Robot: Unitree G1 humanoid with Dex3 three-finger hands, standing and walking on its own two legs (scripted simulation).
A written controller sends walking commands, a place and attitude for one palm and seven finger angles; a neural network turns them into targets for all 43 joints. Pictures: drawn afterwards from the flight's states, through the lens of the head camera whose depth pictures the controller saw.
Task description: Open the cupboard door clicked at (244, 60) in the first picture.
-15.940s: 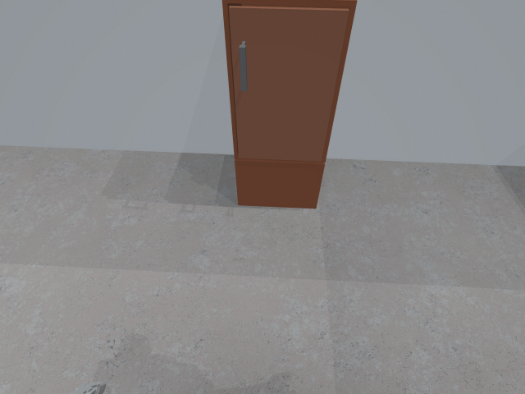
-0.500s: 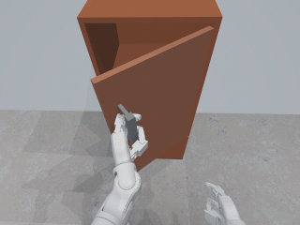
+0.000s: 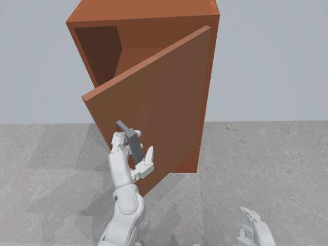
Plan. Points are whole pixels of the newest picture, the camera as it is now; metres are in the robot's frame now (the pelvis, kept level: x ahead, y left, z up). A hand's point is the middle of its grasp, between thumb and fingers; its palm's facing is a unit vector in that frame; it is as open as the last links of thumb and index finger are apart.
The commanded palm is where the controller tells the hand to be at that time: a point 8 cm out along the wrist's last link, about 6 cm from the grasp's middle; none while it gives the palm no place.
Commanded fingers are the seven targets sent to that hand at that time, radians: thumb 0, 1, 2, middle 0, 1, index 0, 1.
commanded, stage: open thumb and fingers to let go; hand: left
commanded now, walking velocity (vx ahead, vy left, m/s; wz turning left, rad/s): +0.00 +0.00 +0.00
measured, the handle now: (131, 145) +0.35 +0.09 +0.05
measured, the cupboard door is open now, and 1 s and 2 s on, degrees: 45 45 45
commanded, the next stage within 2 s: slide the hand sideways off the handle in 0.56 s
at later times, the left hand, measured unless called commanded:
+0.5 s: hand (142, 162) +0.30 +0.06 +0.05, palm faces +0.28 -0.96 -0.05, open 14.8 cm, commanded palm +0.26 +0.09 +0.05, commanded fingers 0.00 -0.50 0.30 -0.16 -0.35 -0.16 -0.35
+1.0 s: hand (138, 177) +0.27 +0.07 +0.06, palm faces -0.12 -0.99 +0.04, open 16.4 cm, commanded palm +0.24 +0.12 +0.05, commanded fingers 0.00 -0.50 0.30 -0.15 -0.30 -0.15 -0.30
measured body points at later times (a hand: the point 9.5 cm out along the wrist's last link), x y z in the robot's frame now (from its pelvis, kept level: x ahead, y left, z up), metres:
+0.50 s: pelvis -0.02 +0.02 +0.00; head +0.02 -0.01 +0.44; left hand +0.28 +0.11 +0.06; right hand +0.15 -0.20 -0.11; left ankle +0.01 +0.19 -0.68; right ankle -0.01 -0.03 -0.68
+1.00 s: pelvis -0.02 +0.07 -0.01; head +0.02 +0.05 +0.44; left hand +0.27 +0.12 +0.06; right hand +0.13 -0.16 -0.11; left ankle +0.01 +0.19 -0.68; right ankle -0.01 -0.03 -0.68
